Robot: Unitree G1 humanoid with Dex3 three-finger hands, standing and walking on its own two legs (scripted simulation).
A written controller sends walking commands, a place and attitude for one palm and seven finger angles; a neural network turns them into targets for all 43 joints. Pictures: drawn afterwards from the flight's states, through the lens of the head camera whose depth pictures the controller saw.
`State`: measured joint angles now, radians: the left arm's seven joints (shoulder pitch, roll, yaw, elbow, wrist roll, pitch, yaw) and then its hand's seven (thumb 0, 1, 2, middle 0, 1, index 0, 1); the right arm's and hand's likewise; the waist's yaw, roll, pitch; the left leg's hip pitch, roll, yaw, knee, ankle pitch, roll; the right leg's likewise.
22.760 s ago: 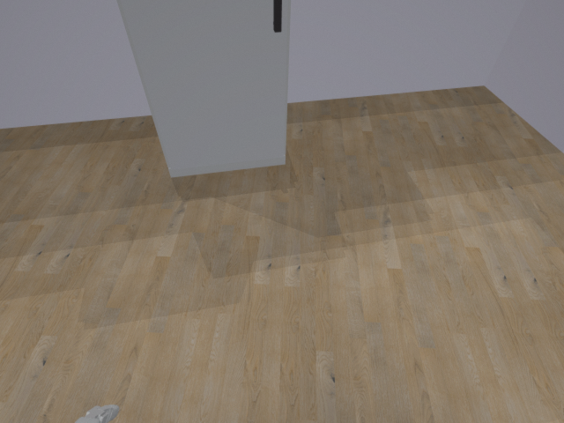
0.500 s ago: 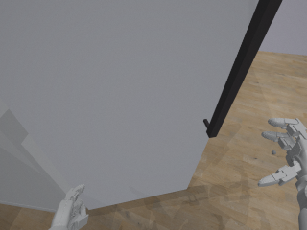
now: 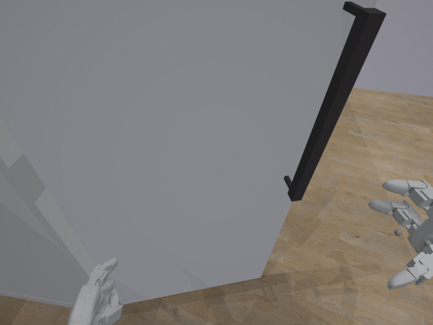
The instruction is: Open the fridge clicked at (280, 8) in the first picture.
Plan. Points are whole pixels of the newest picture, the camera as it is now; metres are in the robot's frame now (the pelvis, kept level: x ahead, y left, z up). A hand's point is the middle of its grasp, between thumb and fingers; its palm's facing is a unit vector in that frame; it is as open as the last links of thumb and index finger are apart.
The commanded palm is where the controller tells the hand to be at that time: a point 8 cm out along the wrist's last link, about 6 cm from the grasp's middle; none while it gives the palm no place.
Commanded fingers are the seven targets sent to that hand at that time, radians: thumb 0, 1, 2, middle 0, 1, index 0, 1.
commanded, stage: draw the hand back to the body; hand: right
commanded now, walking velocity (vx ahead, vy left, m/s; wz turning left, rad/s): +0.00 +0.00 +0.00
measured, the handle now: (316, 123) +0.44 -0.16 +0.19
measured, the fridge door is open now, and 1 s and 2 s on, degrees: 70 70 70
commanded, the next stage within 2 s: step back with the hand held close in 1.24 s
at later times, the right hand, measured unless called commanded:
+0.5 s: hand (429, 245) +0.22 -0.28 +0.15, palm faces +0.46 +0.82 -0.33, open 12.4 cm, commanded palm +0.17 -0.31 +0.17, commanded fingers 0.00 -0.28 -0.60 0.22 0.66 0.22 0.66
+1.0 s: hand out of the picture +0.20 -0.28 +0.18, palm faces +0.49 +0.78 -0.39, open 7.8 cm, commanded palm +0.16 -0.31 +0.19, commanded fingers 0.00 -0.90 -0.90 0.20 0.30 0.20 0.30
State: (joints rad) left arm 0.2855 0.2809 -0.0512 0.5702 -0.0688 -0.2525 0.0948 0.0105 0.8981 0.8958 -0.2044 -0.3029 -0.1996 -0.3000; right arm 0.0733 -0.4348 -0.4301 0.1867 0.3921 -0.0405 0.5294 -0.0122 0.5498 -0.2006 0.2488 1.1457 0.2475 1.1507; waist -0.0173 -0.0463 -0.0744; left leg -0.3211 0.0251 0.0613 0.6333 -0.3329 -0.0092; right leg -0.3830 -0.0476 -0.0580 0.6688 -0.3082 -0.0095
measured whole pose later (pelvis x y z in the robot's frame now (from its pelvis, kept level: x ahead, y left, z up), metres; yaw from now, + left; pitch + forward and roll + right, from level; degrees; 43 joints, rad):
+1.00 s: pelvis +0.02 +0.00 +0.02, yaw +0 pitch -5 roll +0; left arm 0.19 0.24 -0.02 0.66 0.01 -0.14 0.09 0.01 0.90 0.90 -0.20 -0.30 -0.20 -0.30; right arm 0.43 -0.36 -0.36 -0.35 0.08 -0.07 -0.10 0.01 -0.79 -0.85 0.21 0.36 0.21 0.36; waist -0.09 -0.05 0.02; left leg -0.06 0.03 0.06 0.40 -0.26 -0.01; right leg -0.12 -0.03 -0.07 0.44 -0.24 -0.01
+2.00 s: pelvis -0.06 -0.03 +0.00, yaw +1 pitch -1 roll +2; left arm 0.21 0.21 -0.02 0.57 0.00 -0.09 0.09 0.01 0.90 0.90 -0.21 -0.30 -0.20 -0.30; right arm 0.52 -0.39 -0.42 -0.52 0.04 -0.22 -0.13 0.01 -0.89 -0.90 0.21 0.30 0.21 0.30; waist -0.03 0.00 0.05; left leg -0.34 0.04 0.04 0.55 -0.20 -0.04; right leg -0.41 -0.02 -0.07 0.62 -0.23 -0.05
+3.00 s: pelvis -0.21 -0.09 +0.02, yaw +4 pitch +2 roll +6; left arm 0.23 0.17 -0.01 0.59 0.03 -0.14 0.06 0.01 0.90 0.90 -0.21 -0.30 -0.20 -0.30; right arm 0.64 -0.50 -0.45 -0.63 0.07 -0.22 -0.12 0.02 -0.89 -0.90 0.21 0.30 0.21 0.30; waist 0.02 0.02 0.01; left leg -0.27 -0.08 0.04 0.67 -0.50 0.02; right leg -0.37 -0.02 -0.02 0.30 0.01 -0.08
